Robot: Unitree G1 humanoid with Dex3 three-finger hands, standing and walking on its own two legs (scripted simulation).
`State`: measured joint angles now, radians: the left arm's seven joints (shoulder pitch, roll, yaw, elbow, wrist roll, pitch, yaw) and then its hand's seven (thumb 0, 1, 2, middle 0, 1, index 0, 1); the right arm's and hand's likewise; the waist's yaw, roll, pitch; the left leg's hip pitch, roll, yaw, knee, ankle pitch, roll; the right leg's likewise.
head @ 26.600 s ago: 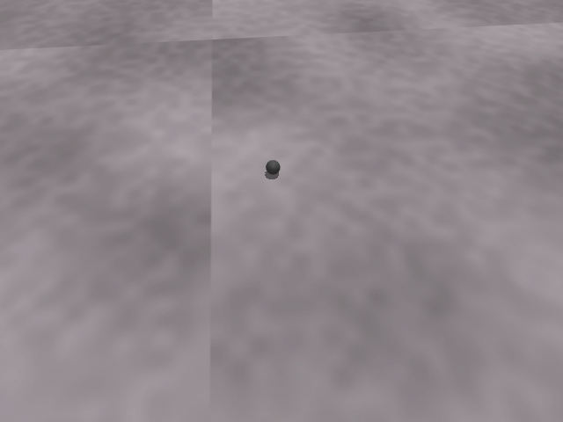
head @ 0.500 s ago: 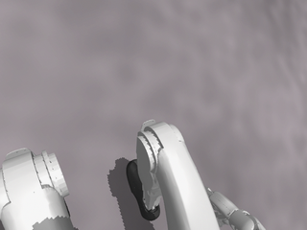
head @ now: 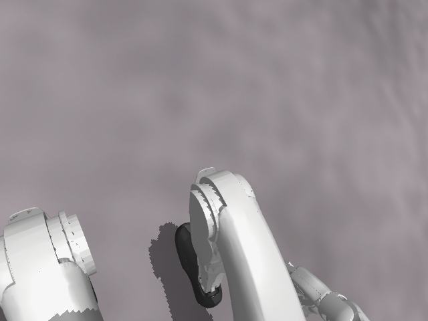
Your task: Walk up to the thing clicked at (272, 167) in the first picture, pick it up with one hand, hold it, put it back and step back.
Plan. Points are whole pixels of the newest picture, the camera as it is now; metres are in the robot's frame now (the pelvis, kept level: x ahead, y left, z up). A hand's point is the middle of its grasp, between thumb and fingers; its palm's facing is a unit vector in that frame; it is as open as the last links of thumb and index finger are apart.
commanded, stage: open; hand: left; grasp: from above
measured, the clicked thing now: out of the picture +0.41 +0.37 -0.26
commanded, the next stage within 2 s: withdraw in 0.20 s
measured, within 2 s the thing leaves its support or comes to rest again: neither
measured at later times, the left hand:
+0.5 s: hand out of the picture +0.41 +0.36 -0.22, palm faces -0.35 -0.15 -0.93, open 13.9 cm
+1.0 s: hand out of the picture +0.39 +0.37 -0.08, palm faces -0.50 -0.17 -0.85, open 14.1 cm
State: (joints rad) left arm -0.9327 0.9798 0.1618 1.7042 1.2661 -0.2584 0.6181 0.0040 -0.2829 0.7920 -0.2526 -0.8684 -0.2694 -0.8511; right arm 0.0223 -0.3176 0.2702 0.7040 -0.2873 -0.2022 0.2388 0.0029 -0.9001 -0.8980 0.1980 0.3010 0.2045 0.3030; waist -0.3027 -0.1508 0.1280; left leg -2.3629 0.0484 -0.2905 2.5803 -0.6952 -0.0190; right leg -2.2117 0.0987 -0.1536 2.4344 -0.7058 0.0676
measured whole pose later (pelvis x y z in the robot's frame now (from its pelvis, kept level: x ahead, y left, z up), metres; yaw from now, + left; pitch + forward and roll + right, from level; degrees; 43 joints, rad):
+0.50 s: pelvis +0.00 +0.00 +0.00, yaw +0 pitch +26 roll -13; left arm -0.86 0.92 0.19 1.53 1.28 -0.24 0.60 0.00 -0.47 0.95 -0.09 -1.01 -0.10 -1.00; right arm 0.05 -0.31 0.24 0.71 -0.28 -0.20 0.26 0.00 -0.90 -0.90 0.20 0.30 0.20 0.30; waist -0.28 -0.13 0.09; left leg -2.37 0.04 -0.29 2.58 -0.70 -0.03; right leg -2.22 0.09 -0.15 2.44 -0.72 0.06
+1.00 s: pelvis -0.01 -0.01 +0.06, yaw +6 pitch +31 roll -8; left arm -0.92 0.82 0.04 1.33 1.14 -0.22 0.15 0.01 -0.52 1.00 -0.08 -1.02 -0.08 -1.02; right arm 0.13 -0.32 0.11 0.67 -0.10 -0.01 0.14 0.00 -0.91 -0.90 0.20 0.30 0.20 0.30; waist -0.19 -0.02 -0.04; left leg -2.25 0.05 -0.17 2.33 -0.63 -0.01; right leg -2.13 0.05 -0.08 2.26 -0.68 0.05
